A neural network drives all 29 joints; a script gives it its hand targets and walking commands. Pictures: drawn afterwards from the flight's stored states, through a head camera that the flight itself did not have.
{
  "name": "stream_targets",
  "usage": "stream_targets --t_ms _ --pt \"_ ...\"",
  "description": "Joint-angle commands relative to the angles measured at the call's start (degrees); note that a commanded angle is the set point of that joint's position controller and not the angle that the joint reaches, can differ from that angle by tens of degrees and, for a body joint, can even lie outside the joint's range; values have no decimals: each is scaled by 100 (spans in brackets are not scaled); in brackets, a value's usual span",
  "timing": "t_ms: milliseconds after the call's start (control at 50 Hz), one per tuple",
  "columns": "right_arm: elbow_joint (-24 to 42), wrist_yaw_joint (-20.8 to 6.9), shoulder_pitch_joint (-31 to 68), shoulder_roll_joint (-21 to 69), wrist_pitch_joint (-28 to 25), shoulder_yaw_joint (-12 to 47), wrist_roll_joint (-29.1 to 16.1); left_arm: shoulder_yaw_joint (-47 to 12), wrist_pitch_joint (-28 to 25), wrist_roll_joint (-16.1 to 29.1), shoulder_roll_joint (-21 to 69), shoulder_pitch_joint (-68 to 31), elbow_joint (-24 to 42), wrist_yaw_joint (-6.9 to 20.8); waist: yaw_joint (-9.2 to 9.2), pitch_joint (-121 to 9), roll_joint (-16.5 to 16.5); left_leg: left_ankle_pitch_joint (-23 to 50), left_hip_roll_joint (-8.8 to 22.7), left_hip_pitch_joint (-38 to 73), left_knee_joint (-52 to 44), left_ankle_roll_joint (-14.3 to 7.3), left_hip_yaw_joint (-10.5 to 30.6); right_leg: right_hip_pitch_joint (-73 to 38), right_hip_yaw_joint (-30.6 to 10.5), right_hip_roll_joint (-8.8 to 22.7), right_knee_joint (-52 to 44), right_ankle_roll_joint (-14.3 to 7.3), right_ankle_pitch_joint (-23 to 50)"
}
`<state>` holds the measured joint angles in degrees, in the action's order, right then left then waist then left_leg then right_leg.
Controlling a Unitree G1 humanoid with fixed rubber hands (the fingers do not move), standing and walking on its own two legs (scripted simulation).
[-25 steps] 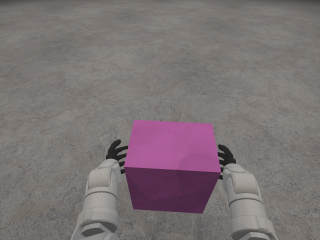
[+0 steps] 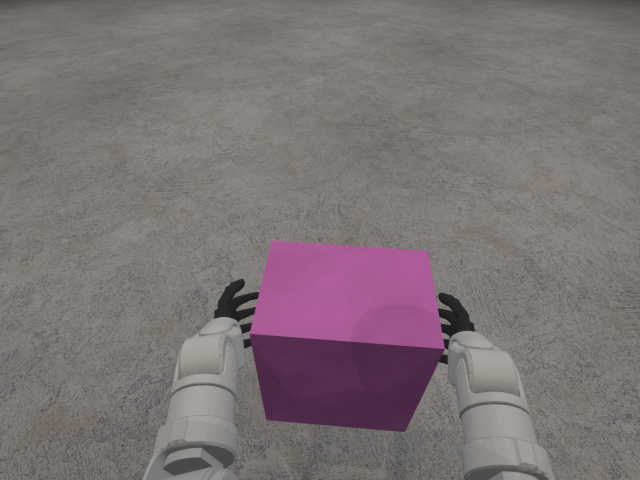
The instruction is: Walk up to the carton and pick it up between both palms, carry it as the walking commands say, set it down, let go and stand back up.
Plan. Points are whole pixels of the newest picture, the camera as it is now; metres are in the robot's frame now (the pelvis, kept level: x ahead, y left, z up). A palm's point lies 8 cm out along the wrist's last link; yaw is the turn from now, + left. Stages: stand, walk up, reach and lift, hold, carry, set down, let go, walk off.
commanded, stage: reach and lift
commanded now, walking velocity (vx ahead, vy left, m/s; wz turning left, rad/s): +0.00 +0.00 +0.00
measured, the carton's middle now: (341, 341) +0.35 +0.01 -0.02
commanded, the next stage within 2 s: hold in 0.58 s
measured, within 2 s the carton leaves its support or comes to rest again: neither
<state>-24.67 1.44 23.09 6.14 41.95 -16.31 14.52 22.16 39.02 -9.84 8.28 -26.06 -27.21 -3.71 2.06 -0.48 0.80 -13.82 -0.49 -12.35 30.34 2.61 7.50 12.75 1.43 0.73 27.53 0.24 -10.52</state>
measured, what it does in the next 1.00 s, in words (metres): stands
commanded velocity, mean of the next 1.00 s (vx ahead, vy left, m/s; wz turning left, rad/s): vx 0.00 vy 0.00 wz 0.00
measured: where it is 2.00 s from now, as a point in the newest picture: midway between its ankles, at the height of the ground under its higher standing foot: outside the picture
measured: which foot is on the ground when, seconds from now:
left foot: down 0.00-1.00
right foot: down 0.00-1.00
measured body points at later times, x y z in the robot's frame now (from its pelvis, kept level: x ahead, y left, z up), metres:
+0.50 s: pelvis +0.00 +0.00 +0.00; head -0.04 +0.00 +0.45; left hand +0.31 +0.17 +0.03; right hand +0.31 -0.15 +0.03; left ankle +0.04 +0.14 -0.74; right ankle +0.05 -0.13 -0.74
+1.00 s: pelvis +0.00 +0.00 +0.00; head -0.05 +0.00 +0.45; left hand +0.30 +0.16 +0.03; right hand +0.29 -0.15 +0.03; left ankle +0.04 +0.14 -0.74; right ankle +0.05 -0.13 -0.74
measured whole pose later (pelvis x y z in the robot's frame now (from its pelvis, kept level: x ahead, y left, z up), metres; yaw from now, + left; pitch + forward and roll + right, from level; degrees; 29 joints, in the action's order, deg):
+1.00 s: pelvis +0.00 +0.00 +0.00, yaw +0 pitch -6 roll -1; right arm -16.7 1.5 14.0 8.0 43.8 -13.9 14.5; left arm 19.2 40.5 -9.9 9.6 -18.8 -21.4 -2.6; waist 2.0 -0.9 0.8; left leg -13.3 -0.4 -9.6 29.0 2.3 7.5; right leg 9.7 1.4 0.7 25.7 0.5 -9.7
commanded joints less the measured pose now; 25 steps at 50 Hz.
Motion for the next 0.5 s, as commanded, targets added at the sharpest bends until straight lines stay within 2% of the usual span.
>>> stream_targets --t_ms 0,20,40,60,80,100,120,140,160,180,200,220,240,280,300,320,340,360,380,400,420,440,460,480 --pt "810 -1702 3815 5478 -295 3126 -1529 -4039 181 1092 5797 -3400 603 2015 -390 -1993 410 727 -531 14 -975 -137 -461 -2007 -394 -592 -609 -39 1024" --pt "723 -1726 3926 5350 -302 2957 -1467 -4013 167 1063 5846 -3499 520 2012 -473 -1993 395 558 -477 149 -1004 -144 -395 -1783 -388 -596 -602 -78 742" --pt "746 -1724 3816 5303 -288 2881 -1409 -3820 201 999 5910 -3286 345 2062 -526 -1916 206 655 -524 90 -1014 -162 -406 -1849 -349 -591 -663 -65 860" --pt "793 -1679 3776 5309 -291 2911 -1370 -3814 203 950 5801 -3172 364 2064 -472 -1842 298 689 -537 -6 -979 -161 -443 -1922 -389 -566 -665 -54 950" --pt "813 -1696 3602 5379 -289 2952 -1388 -3922 219 981 5937 -3111 357 2062 -533 -2003 393 725 -558 77 -1027 -149 -452 -2057 -351 -608 -664 -59 999" --pt "919 -1696 3776 5412 -308 3030 -1451 -4005 155 1067 5889 -3294 614 2086 -519 -2237 222 812 -527 143 -978 -183 -416 -2101 -384 -604 -631 -32 1081" --pt "994 -1692 3653 5509 -288 3196 -1508 -4110 145 1116 5843 -3234 790 2067 -462 -2360 234 1156 -557 242 -944 -160 -449 -2173 -376 -613 -604 -14 1419" --pt "1027 -1686 3650 5519 -309 3262 -1563 -4234 141 1138 5874 -3333 995 2032 -438 -2343 398 1241 -557 197 -953 -122 -399 -2147 -404 -602 -583 -34 1511" --pt "1340 -1676 3711 5519 -327 3446 -1648 -4237 149 1220 5879 -3164 937 2050 -411 -2370 317 1247 -557 194 -962 -147 -442 -2207 -359 -637 -556 1 1539" --pt "1284 -1656 3642 5320 -281 3277 -1542 -4250 187 1118 5895 -3118 938 2026 -454 -2062 532 1186 -570 148 -1002 -106 -433 -2092 -369 -637 -636 -38 1435" --pt "1004 -1634 3542 5269 -271 3077 -1436 -4189 185 1101 5826 -3274 870 2016 -564 -1969 448 1139 -534 188 -986 -113 -385 -1938 -386 -614 -655 -58 1325" --pt "1038 -1645 3481 5343 -237 3183 -1474 -3955 230 1006 5781 -2856 627 2016 -419 -1826 397 901 -535 93 -1029 -161 -394 -1959 -399 -584 -683 -58 1138" --pt "1250 -1664 3769 5375 -283 3319 -1565 -4059 196 1097 5783 -3099 668 2057 -399 -2049 229 786 -544 64 -1030 -172 -415 -2062 -406 -611 -667 -11 1029" --pt "1373 -1663 3515 5328 -285 3326 -1553 -4016 228 1014 5923 -2673 692 2022 -437 -2027 311 986 -550 146 -1039 -176 -364 -2113 -411 -595 -652 -25 1291" --pt "1375 -1658 3363 5470 -246 3468 -1580 -4183 196 1151 5918 -2796 939 2047 -489 -2138 241 1071 -603 247 -1009 -183 -415 -2160 -406 -612 -677 -11 1409" --pt "1143 -1649 3281 5426 -211 3356 -1523 -4199 187 1146 5740 -3014 984 2028 -486 -2010 202 846 -538 230 -1075 -177 -400 -2012 -355 -641 -682 19 1101" --pt "1332 -1664 3444 5412 -224 3323 -1555 -4121 230 1114 5872 -2806 929 2037 -463 -1942 315 914 -547 185 -1086 -188 -392 -2031 -390 -603 -698 -41 1137" --pt "1317 -1675 3554 5263 -283 3106 -1457 -4199 215 1068 5946 -3051 1001 2027 -553 -1822 404 815 -520 281 -1030 -138 -312 -1701 -421 -639 -649 -81 911" --pt "1431 -1699 3468 5306 -280 3215 -1554 -4298 255 1127 6112 -2850 1009 2003 -523 -1865 599 933 -506 255 -1080 -119 -345 -1927 -369 -663 -635 -101 1027" --pt "1419 -1693 3353 5320 -286 3347 -1547 -4323 221 1154 5899 -2927 1154 2015 -517 -2064 549 1141 -532 315 -1023 -138 -341 -2025 -420 -621 -660 -82 1290" --pt "1471 -1686 3389 5324 -227 3391 -1559 -4206 228 1134 5854 -2738 1047 2013 -514 -1919 241 907 -499 229 -1073 -176 -321 -2019 -334 -647 -649 -27 1095" --pt "1181 -1677 3140 5236 -197 3187 -1421 -4172 266 1050 5834 -2730 932 2015 -584 -1675 310 884 -517 199 -1125 -162 -305 -1854 -367 -641 -730 -86 1001" --pt "1429 -1657 3394 5192 -262 3239 -1447 -4270 257 1099 5876 -2814 1004 2034 -570 -1912 296 745 -548 263 -1078 -154 -345 -1975 -374 -637 -708 -28 909" --pt "1434 -1682 3237 5360 -233 3386 -1559 -4300 243 1203 5949 -2842 1043 2057 -558 -1847 311 724 -523 159 -1055 -195 -313 -1977 -390 -629 -657 -58 920"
